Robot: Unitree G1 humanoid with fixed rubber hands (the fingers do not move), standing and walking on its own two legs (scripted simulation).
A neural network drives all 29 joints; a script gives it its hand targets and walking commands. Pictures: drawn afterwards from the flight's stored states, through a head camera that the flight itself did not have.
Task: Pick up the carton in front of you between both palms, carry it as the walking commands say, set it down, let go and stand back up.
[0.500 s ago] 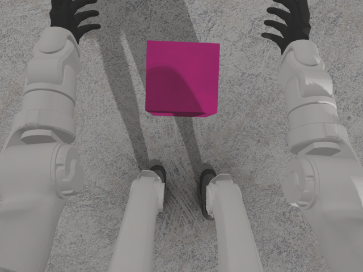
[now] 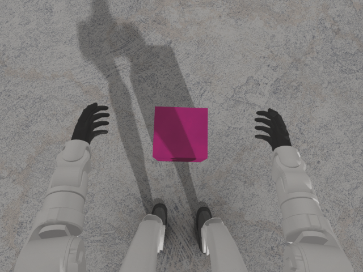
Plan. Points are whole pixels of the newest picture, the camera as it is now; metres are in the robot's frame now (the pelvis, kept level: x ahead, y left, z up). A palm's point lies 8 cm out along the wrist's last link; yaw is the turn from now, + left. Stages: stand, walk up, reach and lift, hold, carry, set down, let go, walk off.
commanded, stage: let go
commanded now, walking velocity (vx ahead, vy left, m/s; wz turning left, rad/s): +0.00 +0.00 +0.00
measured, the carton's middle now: (180, 137) +0.47 +0.02 -0.59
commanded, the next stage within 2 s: stand in 0.94 s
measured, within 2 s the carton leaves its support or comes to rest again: neither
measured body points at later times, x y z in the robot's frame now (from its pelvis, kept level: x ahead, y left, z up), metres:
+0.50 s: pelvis +0.04 -0.01 +0.06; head +0.10 -0.01 +0.51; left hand +0.23 +0.23 -0.02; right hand +0.23 -0.24 -0.02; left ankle +0.03 +0.10 -0.68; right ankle +0.02 -0.12 -0.68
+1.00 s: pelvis +0.04 -0.01 +0.06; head +0.05 -0.01 +0.51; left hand +0.21 +0.24 -0.02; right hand +0.22 -0.25 -0.02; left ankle +0.03 +0.10 -0.68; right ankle +0.02 -0.12 -0.68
